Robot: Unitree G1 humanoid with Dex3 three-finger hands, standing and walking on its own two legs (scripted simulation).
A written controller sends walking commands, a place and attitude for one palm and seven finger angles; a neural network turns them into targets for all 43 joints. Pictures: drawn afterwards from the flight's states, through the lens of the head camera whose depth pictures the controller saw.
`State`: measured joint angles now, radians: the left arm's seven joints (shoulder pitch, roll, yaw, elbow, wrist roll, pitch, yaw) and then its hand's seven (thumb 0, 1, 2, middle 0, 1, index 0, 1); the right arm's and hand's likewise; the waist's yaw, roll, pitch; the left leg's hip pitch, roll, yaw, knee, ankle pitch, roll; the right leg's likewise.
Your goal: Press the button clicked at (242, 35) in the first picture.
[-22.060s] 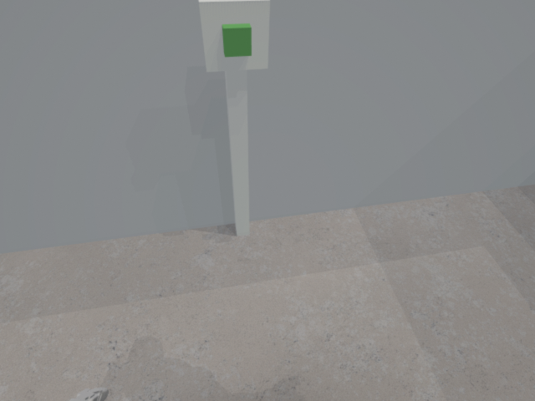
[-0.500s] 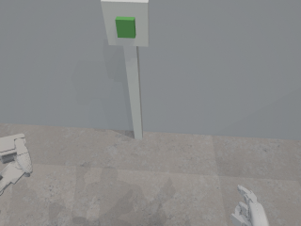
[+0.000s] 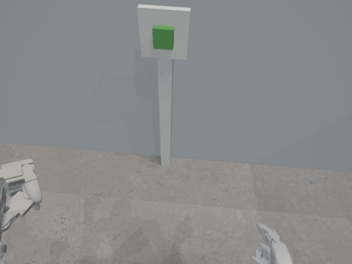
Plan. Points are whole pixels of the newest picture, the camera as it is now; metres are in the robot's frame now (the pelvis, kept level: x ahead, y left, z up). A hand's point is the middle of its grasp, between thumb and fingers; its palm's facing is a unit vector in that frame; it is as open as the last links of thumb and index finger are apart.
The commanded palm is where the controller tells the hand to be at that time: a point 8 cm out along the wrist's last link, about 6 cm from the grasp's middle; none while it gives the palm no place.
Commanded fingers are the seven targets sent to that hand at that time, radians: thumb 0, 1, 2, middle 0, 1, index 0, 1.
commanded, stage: stop stepping back and stand still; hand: left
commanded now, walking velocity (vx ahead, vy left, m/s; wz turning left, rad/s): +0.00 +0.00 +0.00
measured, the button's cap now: (163, 37) +0.79 +0.11 +0.13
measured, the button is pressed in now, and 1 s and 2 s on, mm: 0 0 0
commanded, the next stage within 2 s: let the arm hang, fingers relaxed in 0.20 s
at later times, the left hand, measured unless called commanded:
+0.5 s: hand out of the picture +0.12 +0.23 -0.11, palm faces -0.01 -0.93 -0.37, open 3.0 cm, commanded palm none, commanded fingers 0.00 0.90 0.90 -0.90 -1.06 -0.90 -1.06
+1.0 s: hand out of the picture -0.04 +0.19 -0.17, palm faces +0.03 -0.97 -0.25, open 6.5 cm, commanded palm none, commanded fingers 0.00 0.90 0.90 -0.20 -0.30 -0.20 -0.30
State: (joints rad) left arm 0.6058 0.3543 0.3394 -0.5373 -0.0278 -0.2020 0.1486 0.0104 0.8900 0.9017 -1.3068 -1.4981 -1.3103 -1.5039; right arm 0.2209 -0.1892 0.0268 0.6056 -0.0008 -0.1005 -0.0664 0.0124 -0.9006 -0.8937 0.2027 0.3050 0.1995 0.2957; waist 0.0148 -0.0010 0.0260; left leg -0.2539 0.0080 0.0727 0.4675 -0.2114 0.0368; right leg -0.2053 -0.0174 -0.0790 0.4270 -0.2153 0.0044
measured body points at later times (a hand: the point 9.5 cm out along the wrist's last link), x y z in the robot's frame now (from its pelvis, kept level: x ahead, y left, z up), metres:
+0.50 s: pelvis -0.02 +0.00 -0.01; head -0.01 -0.02 +0.44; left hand +0.12 +0.28 -0.08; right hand +0.12 -0.26 -0.14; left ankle +0.03 +0.09 -0.74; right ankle +0.01 -0.12 -0.74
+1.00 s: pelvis -0.02 -0.01 +0.00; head -0.01 -0.02 +0.45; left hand -0.04 +0.24 -0.15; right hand -0.03 -0.23 -0.17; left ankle +0.03 +0.09 -0.74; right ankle +0.01 -0.12 -0.74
